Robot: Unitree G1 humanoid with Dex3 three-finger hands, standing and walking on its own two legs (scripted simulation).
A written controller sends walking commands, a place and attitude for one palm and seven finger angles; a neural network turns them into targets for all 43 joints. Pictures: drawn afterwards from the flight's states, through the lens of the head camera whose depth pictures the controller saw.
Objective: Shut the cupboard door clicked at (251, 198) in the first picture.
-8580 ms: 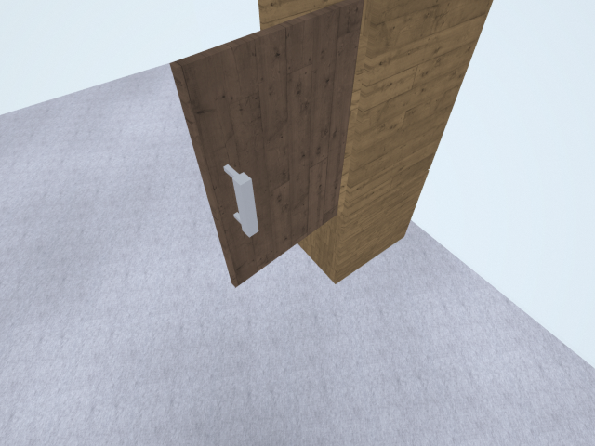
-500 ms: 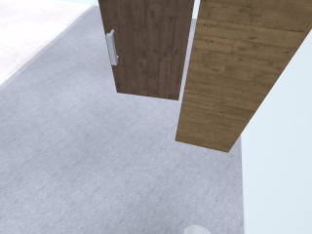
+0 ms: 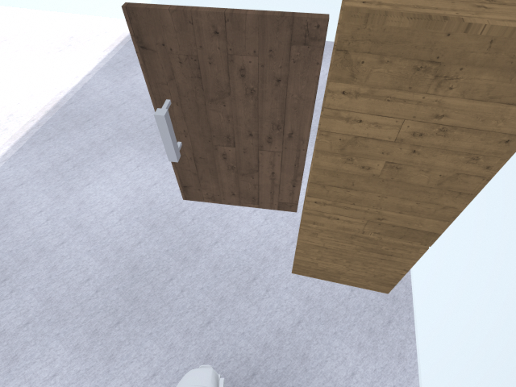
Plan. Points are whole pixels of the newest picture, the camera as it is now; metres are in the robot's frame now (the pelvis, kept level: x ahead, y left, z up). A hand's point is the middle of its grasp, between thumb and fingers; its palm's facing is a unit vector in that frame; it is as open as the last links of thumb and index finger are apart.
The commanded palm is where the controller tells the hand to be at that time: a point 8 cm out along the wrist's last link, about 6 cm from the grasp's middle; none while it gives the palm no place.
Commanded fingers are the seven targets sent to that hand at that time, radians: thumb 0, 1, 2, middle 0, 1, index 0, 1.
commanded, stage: take the last steps up to it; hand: left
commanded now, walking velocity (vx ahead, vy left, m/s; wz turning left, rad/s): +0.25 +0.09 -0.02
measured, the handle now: (171, 131) +0.66 +0.27 -0.03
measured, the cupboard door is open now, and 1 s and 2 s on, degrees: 95 95 95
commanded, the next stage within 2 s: come to a stop and stand still in 0.22 s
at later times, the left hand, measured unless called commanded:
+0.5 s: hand (148, 313) +0.27 +0.25 -0.18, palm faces -0.03 -0.98 -0.22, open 7.3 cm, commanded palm none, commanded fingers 0.00 0.90 0.90 -0.20 -0.30 -0.20 -0.30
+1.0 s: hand (128, 334) +0.22 +0.28 -0.19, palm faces +0.02 -0.98 -0.20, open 7.4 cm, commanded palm none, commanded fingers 0.00 0.90 0.90 -0.20 -0.30 -0.20 -0.30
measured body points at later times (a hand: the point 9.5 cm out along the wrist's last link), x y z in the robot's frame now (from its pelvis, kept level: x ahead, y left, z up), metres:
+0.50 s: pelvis +0.17 +0.07 -0.02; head +0.19 +0.06 +0.43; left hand +0.27 +0.30 -0.16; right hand +0.16 -0.16 -0.18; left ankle +0.14 +0.16 -0.75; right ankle +0.20 -0.04 -0.75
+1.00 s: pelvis +0.16 +0.09 -0.01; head +0.20 +0.11 +0.44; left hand +0.22 +0.33 -0.17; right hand +0.19 -0.14 -0.16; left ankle +0.16 +0.17 -0.75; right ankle +0.09 -0.05 -0.70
